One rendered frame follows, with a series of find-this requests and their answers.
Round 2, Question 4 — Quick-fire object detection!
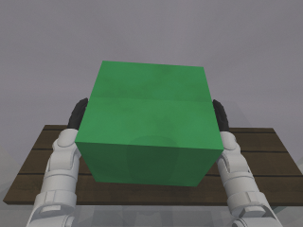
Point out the robot left forearm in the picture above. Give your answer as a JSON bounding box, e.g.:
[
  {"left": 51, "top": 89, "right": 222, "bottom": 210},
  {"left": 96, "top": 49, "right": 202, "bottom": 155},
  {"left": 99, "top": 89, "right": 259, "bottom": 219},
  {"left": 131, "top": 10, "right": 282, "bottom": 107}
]
[{"left": 26, "top": 129, "right": 81, "bottom": 227}]

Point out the left robot hand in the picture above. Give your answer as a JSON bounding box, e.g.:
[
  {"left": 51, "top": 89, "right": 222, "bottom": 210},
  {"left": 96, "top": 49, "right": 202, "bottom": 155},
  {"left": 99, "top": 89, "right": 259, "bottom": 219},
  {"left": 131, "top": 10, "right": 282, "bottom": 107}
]
[{"left": 66, "top": 98, "right": 88, "bottom": 131}]

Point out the table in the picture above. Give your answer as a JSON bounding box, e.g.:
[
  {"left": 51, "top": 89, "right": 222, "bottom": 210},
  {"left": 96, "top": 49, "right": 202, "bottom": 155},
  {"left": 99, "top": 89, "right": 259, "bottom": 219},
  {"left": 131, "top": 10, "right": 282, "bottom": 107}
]
[{"left": 3, "top": 125, "right": 303, "bottom": 214}]

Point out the robot right forearm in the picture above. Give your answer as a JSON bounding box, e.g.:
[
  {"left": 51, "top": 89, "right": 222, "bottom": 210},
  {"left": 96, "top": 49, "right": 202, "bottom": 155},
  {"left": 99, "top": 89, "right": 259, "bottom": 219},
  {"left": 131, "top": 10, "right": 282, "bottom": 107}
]
[{"left": 216, "top": 131, "right": 283, "bottom": 227}]

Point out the left robot upper arm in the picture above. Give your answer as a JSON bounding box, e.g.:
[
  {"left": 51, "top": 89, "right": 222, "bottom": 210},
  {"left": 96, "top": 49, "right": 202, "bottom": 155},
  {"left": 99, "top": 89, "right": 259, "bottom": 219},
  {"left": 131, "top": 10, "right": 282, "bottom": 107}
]
[{"left": 27, "top": 215, "right": 79, "bottom": 227}]

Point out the right robot upper arm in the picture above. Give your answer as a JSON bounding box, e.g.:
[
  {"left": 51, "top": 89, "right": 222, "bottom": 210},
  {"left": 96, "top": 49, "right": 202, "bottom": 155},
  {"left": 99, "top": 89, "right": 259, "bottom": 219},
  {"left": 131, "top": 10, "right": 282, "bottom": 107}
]
[{"left": 232, "top": 217, "right": 282, "bottom": 227}]

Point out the carton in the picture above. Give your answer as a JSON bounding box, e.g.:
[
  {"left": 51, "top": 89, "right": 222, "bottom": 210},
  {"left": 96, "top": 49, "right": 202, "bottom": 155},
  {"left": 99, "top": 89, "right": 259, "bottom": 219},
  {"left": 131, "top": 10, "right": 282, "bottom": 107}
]
[{"left": 75, "top": 61, "right": 224, "bottom": 187}]

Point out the right robot hand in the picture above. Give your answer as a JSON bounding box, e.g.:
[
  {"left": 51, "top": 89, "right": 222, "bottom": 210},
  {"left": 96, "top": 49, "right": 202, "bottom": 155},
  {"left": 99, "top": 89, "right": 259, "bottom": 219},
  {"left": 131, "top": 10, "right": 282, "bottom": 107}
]
[{"left": 212, "top": 99, "right": 230, "bottom": 132}]

